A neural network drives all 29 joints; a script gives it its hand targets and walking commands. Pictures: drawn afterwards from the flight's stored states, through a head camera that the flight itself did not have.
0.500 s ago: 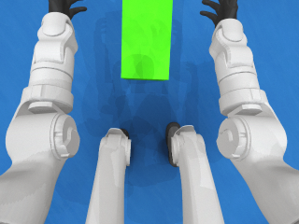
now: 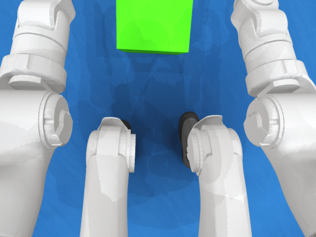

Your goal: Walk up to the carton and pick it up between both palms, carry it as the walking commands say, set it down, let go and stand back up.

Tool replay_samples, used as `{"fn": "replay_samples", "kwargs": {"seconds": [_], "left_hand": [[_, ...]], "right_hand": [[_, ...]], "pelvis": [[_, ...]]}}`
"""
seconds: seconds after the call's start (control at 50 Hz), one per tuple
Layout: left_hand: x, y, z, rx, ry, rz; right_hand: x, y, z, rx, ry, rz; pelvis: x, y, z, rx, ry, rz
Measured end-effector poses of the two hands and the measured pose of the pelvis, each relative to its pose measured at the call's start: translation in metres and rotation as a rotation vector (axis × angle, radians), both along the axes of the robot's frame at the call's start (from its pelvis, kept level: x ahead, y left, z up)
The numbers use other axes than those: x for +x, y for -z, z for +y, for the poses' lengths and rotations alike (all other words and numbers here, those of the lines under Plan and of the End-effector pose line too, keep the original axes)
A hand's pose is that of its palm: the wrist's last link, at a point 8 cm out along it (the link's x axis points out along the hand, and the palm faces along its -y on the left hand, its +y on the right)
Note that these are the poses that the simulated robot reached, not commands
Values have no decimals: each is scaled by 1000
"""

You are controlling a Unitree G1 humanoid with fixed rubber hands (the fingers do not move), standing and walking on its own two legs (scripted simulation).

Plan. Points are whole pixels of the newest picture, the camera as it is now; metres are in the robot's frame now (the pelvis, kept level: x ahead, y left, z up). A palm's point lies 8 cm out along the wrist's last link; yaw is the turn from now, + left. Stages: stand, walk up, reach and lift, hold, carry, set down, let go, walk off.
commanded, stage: reach and lift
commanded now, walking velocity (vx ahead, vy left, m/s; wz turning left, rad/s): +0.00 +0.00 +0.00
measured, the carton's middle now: out of the picture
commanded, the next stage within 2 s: none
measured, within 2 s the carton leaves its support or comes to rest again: neither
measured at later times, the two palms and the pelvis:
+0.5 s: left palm out of the picture +0.56 +0.17 -0.24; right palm out of the picture +0.56 -0.16 -0.24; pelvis +0.00 +0.00 -0.06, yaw +0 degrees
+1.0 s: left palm out of the picture +0.56 +0.14 -0.24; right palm out of the picture +0.56 -0.13 -0.24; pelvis +0.00 +0.00 -0.05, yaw +0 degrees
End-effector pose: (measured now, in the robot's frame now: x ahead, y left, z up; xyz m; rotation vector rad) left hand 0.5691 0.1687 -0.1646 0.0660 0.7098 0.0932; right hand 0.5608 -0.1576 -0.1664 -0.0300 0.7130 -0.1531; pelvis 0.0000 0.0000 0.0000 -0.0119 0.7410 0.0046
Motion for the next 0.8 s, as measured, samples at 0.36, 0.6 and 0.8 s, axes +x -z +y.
{"fn": "replay_samples", "kwargs": {"seconds": [0.36,0.6,0.8], "left_hand": [[-8,74,-1,-6,31,55],[-5,80,4,-6,35,45],[-8,81,-8,-26,54,51]], "right_hand": [[-5,70,1,7,-22,55],[-3,77,-3,16,-28,39],[-7,78,7,31,-47,48]], "pelvis": [[2,45,5,-13,-8,-121],[2,58,3,-12,-13,-162],[-3,57,2,-12,-12,-167]]}}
